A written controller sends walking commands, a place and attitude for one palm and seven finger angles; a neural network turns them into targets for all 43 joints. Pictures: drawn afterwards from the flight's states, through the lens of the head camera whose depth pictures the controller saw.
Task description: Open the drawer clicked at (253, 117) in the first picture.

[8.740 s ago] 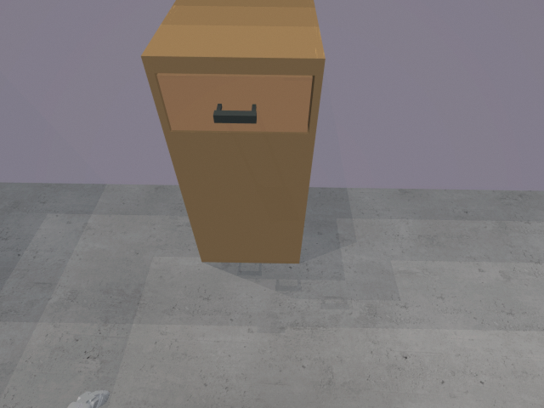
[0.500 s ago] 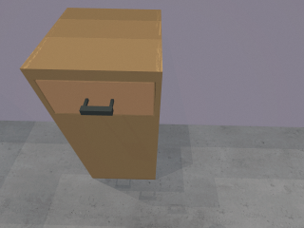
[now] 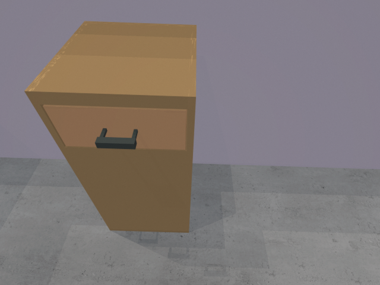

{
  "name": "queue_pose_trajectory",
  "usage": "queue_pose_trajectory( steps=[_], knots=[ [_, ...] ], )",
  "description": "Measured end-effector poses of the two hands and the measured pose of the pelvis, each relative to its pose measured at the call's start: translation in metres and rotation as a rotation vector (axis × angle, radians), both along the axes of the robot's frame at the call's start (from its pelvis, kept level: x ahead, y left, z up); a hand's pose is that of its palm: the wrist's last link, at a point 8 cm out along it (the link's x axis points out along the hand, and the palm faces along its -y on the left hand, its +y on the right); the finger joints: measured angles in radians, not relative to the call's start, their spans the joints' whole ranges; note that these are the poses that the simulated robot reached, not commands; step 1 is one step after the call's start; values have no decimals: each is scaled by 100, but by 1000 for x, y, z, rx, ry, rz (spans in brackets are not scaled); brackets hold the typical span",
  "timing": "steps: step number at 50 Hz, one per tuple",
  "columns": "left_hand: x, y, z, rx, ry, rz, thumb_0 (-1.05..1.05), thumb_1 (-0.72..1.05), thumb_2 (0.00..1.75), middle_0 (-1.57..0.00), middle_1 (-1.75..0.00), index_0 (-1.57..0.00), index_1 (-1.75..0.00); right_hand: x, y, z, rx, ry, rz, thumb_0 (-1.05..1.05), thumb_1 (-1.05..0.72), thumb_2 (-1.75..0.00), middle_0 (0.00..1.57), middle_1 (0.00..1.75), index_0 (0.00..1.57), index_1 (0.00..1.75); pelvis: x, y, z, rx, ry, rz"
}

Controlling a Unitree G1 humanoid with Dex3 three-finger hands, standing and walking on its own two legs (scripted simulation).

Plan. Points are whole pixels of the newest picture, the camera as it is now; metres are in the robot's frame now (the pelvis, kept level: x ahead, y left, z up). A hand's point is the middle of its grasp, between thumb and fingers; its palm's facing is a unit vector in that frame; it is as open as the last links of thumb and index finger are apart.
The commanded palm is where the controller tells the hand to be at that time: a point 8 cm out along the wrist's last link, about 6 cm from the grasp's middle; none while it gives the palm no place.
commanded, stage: come to a stop and stand still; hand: left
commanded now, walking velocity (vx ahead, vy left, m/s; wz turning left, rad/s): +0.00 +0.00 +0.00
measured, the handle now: (118, 137) +0.48 +0.24 +0.00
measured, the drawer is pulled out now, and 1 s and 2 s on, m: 0.00 0.00 0.00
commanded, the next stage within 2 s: look again from close up in 0.12 s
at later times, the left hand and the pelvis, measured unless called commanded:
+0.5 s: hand out of the picture -0.02 +0.15 -0.18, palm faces +0.04 -0.99 -0.17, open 7.4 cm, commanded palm none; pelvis +0.01 -0.01 +0.00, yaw +0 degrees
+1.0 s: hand out of the picture -0.01 +0.14 -0.17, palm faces +0.04 -0.98 -0.21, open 7.4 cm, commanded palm none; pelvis +0.00 -0.02 +0.00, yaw +0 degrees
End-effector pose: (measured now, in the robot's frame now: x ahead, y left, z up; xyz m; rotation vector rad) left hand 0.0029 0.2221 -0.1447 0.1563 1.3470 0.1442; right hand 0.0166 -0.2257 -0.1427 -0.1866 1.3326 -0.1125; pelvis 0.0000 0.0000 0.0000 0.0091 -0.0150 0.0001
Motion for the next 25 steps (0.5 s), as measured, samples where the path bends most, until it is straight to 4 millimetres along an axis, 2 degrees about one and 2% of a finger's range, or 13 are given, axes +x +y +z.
queue_pose_trajectory(
  steps=[12,25],
  knots=[
    [-17,-12,0,-13,63,21,0,91,90,-20,-30,-20,-30,-19,2,-2,18,73,-16,1,-91,-90,19,30,20,30,4,-7,2,2,4,2],
    [-25,-27,-1,-30,88,42,0,91,90,-20,-30,-20,-30,-20,0,-3,23,94,-20,1,-92,-90,19,30,20,30,7,-13,2,4,8,8]
  ],
)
